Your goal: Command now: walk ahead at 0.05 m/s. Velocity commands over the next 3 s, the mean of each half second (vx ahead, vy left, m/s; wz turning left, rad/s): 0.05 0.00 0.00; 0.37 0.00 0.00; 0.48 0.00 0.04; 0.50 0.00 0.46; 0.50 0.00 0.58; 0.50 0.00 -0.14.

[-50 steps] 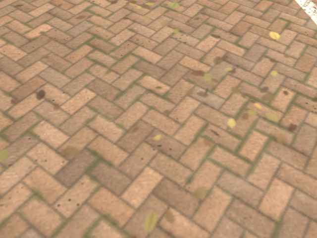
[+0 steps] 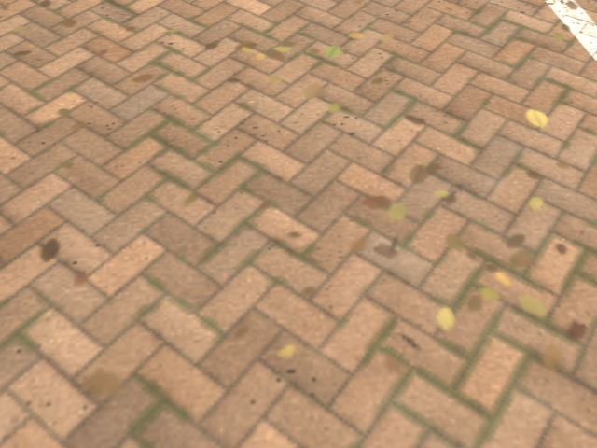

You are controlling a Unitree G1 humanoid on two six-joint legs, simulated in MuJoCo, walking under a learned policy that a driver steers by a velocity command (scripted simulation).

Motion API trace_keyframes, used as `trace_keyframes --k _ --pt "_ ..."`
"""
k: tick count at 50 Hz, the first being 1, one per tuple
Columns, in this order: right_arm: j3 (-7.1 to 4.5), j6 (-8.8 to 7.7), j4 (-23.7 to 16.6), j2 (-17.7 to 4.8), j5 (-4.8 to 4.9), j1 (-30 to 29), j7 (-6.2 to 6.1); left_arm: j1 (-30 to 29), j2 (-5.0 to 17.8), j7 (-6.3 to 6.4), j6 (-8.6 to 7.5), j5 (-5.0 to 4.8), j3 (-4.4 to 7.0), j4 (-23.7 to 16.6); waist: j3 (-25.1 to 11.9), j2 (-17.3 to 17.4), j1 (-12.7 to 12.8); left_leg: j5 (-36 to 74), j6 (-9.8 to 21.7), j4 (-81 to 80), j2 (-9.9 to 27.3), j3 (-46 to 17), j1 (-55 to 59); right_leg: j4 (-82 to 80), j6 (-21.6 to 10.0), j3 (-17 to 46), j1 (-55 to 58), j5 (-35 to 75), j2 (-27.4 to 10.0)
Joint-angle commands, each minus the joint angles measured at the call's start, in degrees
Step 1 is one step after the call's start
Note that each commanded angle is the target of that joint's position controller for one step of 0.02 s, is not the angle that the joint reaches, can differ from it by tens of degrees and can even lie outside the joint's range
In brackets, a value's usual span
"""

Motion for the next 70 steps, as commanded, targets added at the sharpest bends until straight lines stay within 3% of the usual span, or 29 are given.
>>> trace_keyframes --k 1,2,4,8,18,20,22,25,29,31,33,34,35,36,37,38,41,46,50,53,55,56,57,58,59,60,62,63,70 --pt "-1.44 -0.56 -2.15 -7.01 -0.76 4.16 -0.34 -2.15 4.81 0.34 -0.41 0.21 0.43 -2.19 -0.97 -2.24 -2.12 6.75 3.02 -10.01 3.94 -4.2 12.23 -7.96 -0.89 10.53 -8.53 -21.58 -9.0" --pt "-2.45 -0.68 -1.26 -10.64 0.17 1.79 -0.45 1.33 5.21 0.53 -0.19 -0.03 0.86 -1.9 0.26 6.33 2.01 -4.15 4.79 -10.3 3.75 -4.67 4.78 -6.51 1.06 5.82 -4.63 -17.42 -4.87" --pt "-1.08 -1.68 -1.2 -4.72 -0.2 -0.1 0.0 -1.01 6.39 1.14 0.24 0.11 1.06 -1.38 0.42 6.32 0.69 -11.45 3.21 -13.36 1.8 -3.79 -1.49 -2.53 1.78 4.67 3.35 -9.7 -4.6" --pt "-0.97 -3.18 0.06 -4.96 0.42 0.6 0.22 -0.1 6.09 1.39 0.46 -0.08 1.03 0.92 -2.2 2.27 0.03 3.11 1.65 -9.79 0.65 -2.06 4.0 -1.42 0.39 5.21 4.24 -1.15 -5.51" --pt "-0.92 -2.28 3.41 -4.79 0.78 0.61 0.02 -0.71 6.36 1.71 1.31 -0.94 1.24 6.17 -3.68 -1.95 -0.53 13.47 2.28 -7.99 -0.69 -0.27 7.99 0.15 0.81 4.99 7.73 9.63 -5.93" --pt "-0.94 -2.06 4.7 -4.36 0.9 1.69 0.01 0.21 6.24 1.86 1.57 -1.06 1.24 7.7 -4.71 -1.99 -0.56 8.02 2.46 -8.34 -1.54 0.68 8.72 0.22 0.67 4.21 8.41 4.25 -5.24" --pt "-1.35 -1.76 5.37 -4.89 1.54 2.02 0.0 0.55 7.22 1.94 1.88 -1.74 1.73 8.63 -1.62 -1.8 -0.34 -11.23 4.27 -7.69 -2.82 1.22 5.31 0.83 -0.7 3.82 5.13 -16.69 -4.11" --pt "-1.12 -3.46 4.54 -3.77 2.15 1.22 0.02 1.42 7.7 1.93 0.28 -2.42 1.85 8.89 6.19 -3.4 0.31 -23.13 6.33 -6.45 -2.21 -0.52 -2.21 -2.15 -3.84 9.87 0.2 -31.56 -7.34" --pt "-0.69 -7.22 2.12 -1.39 2.36 -2.18 1.47 8.26 12.4 1.1 -2.64 -2.8 3.2 11.26 4.99 -11.79 1.7 -11.38 6.09 7.26 -4.23 3.66 -12.18 -10.02 -12.52 31.78 10.53 -26.84 -20.99" --pt "-0.87 -7.94 2.03 -2.06 2.46 -2.31 2.26 7.02 11.81 0.9 -3.2 -2.68 3.17 10.68 3.52 -10.45 0.59 -13.75 7.2 6.06 -3.28 2.77 -11.32 -8.73 -12.41 31.33 12.04 -15.49 -22.42" --pt "-1.44 -7.97 5.64 -2.69 2.7 5.54 2.63 0.19 11.74 0.63 -2.66 -3.32 3.16 8.4 1.12 -8.68 -4.36 -5.85 8.33 -5.63 -3.66 3.78 5.36 -5.64 -8.0 21.27 3.32 -7.0 -18.07" --pt "-2.57 -7.66 8.48 -5.19 2.44 12.68 2.39 -5.06 10.09 0.59 -2.51 -3.27 2.65 6.25 0.36 -4.29 -7.79 -4.1 9.55 -10.86 -1.25 -2.02 16.89 2.19 -4.05 12.99 -5.81 -0.91 -12.47" --pt "-4.78 -7.49 10.9 -12.25 2.5 21.0 2.3 -8.37 6.66 0.6 -3.53 -2.48 1.77 3.45 -1.47 11.21 -9.75 0.53 14.11 -17.24 8.44 -20.26 29.46 23.19 1.47 1.11 -17.94 0.6 -2.34" --pt "-3.92 -7.48 10.56 -10.21 1.91 22.2 2.65 -6.73 7.03 0.62 -4.38 -1.75 1.9 3.87 -2.35 13.76 -9.2 12.3 17.86 -18.9 16.1 -31.6 36.45 35.57 2.64 4.07 -29.25 -20.34 -0.77" --pt "-2.47 -7.57 9.71 -5.62 1.15 19.47 2.61 -4.49 8.06 0.07 -4.8 -2.72 2.24 4.9 -0.77 6.82 -6.65 17.34 17.27 -16.67 16.21 -26.88 36.59 41.92 1.22 7.92 -33.38 -21.47 -3.85" --pt "-2.12 -7.61 8.68 -4.37 0.86 17.27 2.63 -3.19 7.08 -0.41 -4.82 -3.76 2.01 5.62 -0.36 4.52 -4.95 19.2 15.83 -16.59 14.46 -21.61 36.15 43.69 0.07 7.98 -35.03 -17.66 -5.7" --pt "-0.93 -6.73 8.15 -2.53 1.14 15.06 2.74 -6.02 5.65 -1.03 -4.33 -2.94 2.09 4.91 2.53 2.84 -3.22 25.68 11.93 -20.43 10.65 -10.85 29.97 37.04 -0.09 4.69 -33.46 -7.88 -9.51" --pt "-1.17 -6.23 7.26 -5.81 0.78 14.33 0.97 -16.57 1.6 -1.62 -3.52 -2.09 0.3 0.79 5.95 2.88 -4.16 21.87 11.12 -27.7 5.46 -1.86 14.98 14.08 2.91 -0.64 -19.61 6.97 -5.84" --pt "-1.93 -6.75 9.05 -6.79 1.84 16.82 0.79 -19.99 4.46 -1.94 -3.37 -2.79 0.67 -1.67 7.04 4.15 -3.39 21.54 10.5 -28.93 8.71 -1.42 18.86 5.38 0.69 1.09 -16.04 11.22 -5.31" --pt "-2.69 -5.95 8.79 -8.0 1.57 15.15 0.71 -14.63 7.96 -2.03 -3.67 -2.66 2.33 -0.96 0.96 5.44 0.97 44.02 8.72 -19.55 10.23 -0.06 25.69 4.93 -2.24 0.47 -8.12 7.21 -2.83" --pt "-2.5 -4.79 8.02 -7.42 0.91 13.9 0.73 1.72 11.58 -1.27 -3.09 -2.81 4.69 3.92 -8.7 5.71 8.81 52.16 6.29 0.72 7.07 2.32 19.82 5.38 -5.3 0.09 13.25 5.75 -1.88" --pt "-1.54 -4.81 6.73 -4.97 -0.19 15.08 0.84 11.65 15.5 -0.6 -2.68 -2.0 5.66 5.94 -16.39 -2.44 10.66 30.34 5.0 19.7 3.06 3.65 5.29 6.78 -8.86 14.62 30.88 1.96 -13.79" --pt "0.71 -6.04 7.17 4.03 1.05 23.22 1.77 13.78 16.22 -1.26 -2.83 -1.37 5.38 7.04 -25.44 -18.21 5.01 -17.49 2.32 39.01 -7.97 -1.26 -13.41 -3.64 -18.51 44.72 44.47 -15.06 -26.45" --pt "-0.78 -7.62 6.67 -2.83 2.73 16.73 2.02 10.27 11.08 -1.4 -3.19 -2.08 4.08 6.88 -18.51 -12.07 7.01 -18.28 3.97 45.23 -5.43 -6.72 -19.24 -9.93 -15.38 46.44 38.5 -21.14 -23.67" --pt "-1.77 -8.51 4.31 -5.85 4.12 10.74 2.02 4.38 9.26 -1.32 -3.66 -2.2 3.45 5.88 -9.14 -9.7 5.45 -12.86 5.02 45.23 -2.52 -4.55 -22.44 -11.67 -13.02 37.3 29.06 -17.91 -22.26" --pt "-1.84 -8.87 3.79 -5.98 3.79 8.11 1.47 -0.32 8.24 -1.48 -4.22 -1.79 3.02 4.97 -5.3 -3.53 3.17 -7.32 5.23 42.36 0.64 -3.55 -19.35 -13.32 -11.84 30.79 19.49 -10.33 -20.57" --pt "-2.49 -7.85 3.96 -4.46 2.4 9.35 0.89 -3.43 5.85 -1.82 -4.89 -0.4 2.28 5.16 -3.21 -3.74 -1.0 -2.74 4.95 37.75 4.13 -3.47 -12.52 -15.9 -10.61 21.9 8.34 -2.12 -17.04" --pt "-2.42 -7.16 4.04 -2.97 2.31 10.4 0.78 -3.34 5.49 -1.94 -4.94 -0.55 2.14 5.64 -2.91 -4.76 -1.9 -2.63 4.66 35.79 4.66 -3.24 -11.0 -17.31 -10.82 19.94 5.91 -1.78 -16.28" --pt "-2.39 -6.11 -0.58 -2.58 1.38 -1.66 0.94 3.34 10.04 0.57 -4.56 -0.95 2.88 8.12 1.62 -3.96 0.16 14.15 1.13 13.95 5.6 -0.6 -19.13 -21.42 -9.92 10.09 5.68 4.03 -14.62"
